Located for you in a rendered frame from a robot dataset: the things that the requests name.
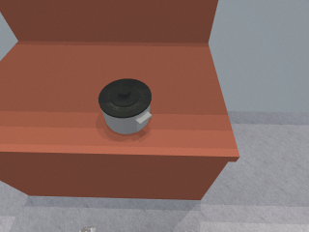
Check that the table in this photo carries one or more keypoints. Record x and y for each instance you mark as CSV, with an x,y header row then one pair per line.
x,y
54,140

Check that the knob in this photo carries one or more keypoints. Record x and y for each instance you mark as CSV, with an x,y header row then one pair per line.
x,y
124,91

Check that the lid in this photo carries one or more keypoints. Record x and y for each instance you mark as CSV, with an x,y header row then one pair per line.
x,y
115,106

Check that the pot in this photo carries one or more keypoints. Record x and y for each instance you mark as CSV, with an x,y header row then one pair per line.
x,y
128,125

